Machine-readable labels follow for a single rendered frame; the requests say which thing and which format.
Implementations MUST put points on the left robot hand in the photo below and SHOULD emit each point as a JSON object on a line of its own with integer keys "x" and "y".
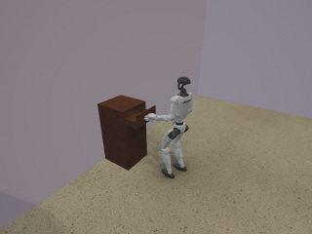
{"x": 150, "y": 116}

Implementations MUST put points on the robot left thigh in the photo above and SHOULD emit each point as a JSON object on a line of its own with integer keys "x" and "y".
{"x": 167, "y": 138}

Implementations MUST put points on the drawer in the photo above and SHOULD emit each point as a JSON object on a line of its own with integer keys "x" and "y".
{"x": 134, "y": 118}

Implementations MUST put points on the cabinet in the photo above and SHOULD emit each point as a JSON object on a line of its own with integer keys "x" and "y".
{"x": 123, "y": 145}

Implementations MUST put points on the robot right upper arm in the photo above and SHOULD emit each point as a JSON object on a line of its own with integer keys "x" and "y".
{"x": 191, "y": 103}

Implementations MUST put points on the robot left upper arm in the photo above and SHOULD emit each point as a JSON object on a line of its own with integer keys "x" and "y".
{"x": 173, "y": 103}

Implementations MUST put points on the robot left forearm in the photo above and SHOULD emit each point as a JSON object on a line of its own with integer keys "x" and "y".
{"x": 163, "y": 118}

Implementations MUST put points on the robot torso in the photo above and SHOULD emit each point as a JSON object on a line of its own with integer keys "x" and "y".
{"x": 181, "y": 112}

